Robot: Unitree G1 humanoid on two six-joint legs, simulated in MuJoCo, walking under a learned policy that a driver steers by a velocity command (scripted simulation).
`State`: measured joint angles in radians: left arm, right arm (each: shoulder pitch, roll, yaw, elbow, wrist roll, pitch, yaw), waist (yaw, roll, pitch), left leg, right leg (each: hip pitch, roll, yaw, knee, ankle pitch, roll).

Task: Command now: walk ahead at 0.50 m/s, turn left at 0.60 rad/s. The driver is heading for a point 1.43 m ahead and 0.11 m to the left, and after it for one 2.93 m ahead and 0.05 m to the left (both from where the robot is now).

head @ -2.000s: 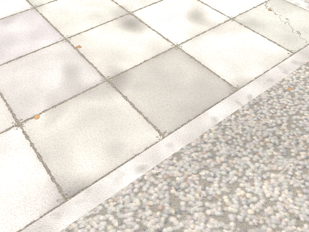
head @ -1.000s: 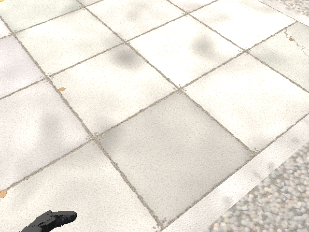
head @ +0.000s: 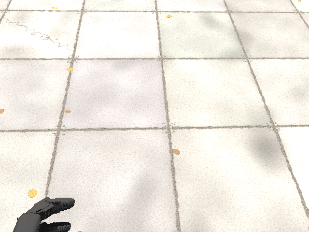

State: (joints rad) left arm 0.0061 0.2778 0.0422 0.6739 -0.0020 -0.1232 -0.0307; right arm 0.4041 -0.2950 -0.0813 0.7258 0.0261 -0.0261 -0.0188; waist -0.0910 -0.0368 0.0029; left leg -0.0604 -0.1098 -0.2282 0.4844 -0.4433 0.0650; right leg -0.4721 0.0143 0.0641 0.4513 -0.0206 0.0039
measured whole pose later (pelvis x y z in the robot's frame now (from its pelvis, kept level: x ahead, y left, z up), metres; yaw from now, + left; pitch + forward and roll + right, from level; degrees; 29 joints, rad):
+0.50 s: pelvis +0.26 +0.04 +0.00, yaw +16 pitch +2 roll -2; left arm 0.35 0.31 0.08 0.87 -0.03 -0.07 -0.01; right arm 0.06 -0.26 -0.05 0.58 0.02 -0.02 0.05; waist 0.10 0.02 0.05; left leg -0.56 0.05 0.01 0.60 -0.12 0.07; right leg 0.10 -0.04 -0.22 0.28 -0.39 0.05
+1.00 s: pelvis +0.52 +0.13 +0.01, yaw +18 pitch +2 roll +2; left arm 0.04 0.26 0.03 0.76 -0.01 -0.08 -0.05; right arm 0.38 -0.29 -0.06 0.81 0.01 -0.06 0.00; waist -0.08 -0.05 0.02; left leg 0.06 -0.06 0.01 0.24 -0.34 0.04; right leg -0.60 -0.07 0.01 0.54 0.05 -0.01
